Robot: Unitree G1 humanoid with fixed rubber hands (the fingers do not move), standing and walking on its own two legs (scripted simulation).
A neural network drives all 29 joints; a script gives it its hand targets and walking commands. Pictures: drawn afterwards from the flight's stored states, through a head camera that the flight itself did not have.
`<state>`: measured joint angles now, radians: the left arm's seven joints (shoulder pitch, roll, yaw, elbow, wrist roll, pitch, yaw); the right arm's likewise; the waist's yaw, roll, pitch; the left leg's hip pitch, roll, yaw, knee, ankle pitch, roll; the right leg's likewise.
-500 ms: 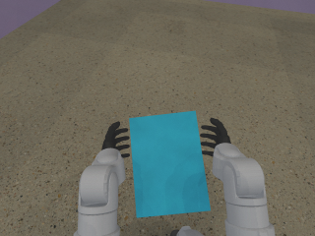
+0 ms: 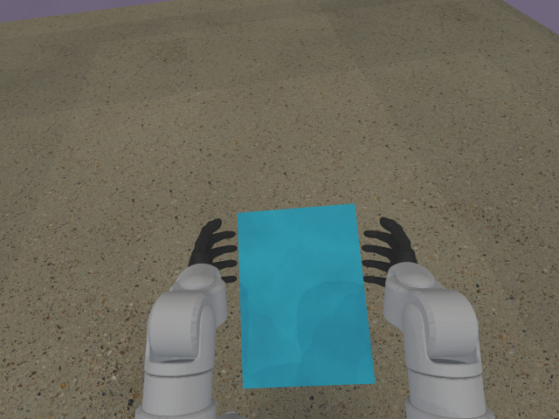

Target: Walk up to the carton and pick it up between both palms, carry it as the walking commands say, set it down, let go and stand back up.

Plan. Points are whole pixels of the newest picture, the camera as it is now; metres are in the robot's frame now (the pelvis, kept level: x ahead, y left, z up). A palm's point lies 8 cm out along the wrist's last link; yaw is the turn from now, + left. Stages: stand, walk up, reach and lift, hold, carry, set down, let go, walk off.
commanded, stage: carry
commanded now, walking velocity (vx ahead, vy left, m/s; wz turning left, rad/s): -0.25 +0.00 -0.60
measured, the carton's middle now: (302, 291) +0.31 -0.03 -0.01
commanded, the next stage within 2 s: none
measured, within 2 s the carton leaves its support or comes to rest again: neither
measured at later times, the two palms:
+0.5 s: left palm out of the picture +0.10 +0.07 +0.11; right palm out of the picture +0.05 -0.17 +0.10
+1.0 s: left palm out of the picture -0.09 +0.05 +0.09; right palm out of the picture -0.22 -0.17 +0.10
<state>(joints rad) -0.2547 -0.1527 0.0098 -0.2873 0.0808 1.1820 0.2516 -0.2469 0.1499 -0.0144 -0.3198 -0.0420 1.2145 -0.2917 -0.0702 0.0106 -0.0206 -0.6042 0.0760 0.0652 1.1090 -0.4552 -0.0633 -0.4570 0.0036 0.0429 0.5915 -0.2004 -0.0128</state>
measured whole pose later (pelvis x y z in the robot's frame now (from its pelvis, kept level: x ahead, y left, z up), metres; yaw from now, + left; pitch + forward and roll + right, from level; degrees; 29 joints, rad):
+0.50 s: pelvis -0.21 +0.02 +0.00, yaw -17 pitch +3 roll -3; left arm -0.29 -0.16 0.00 -0.34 0.05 1.20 0.28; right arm -0.27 0.16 -0.03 -0.31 -0.10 1.19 -0.27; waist 0.07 0.04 -0.02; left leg -0.45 0.20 0.21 0.60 -0.20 0.01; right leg -0.38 -0.01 -0.08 0.78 -0.45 0.04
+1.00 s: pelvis -0.41 +0.09 +0.00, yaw -32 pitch +4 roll +1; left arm -0.28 -0.16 0.03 -0.33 0.09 1.20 0.27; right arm -0.29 0.16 -0.01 -0.27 -0.08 1.20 -0.27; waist 0.01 -0.09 -0.02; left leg -0.31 0.00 0.12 0.56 -0.31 0.03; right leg -0.61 0.04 0.08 0.56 -0.16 0.07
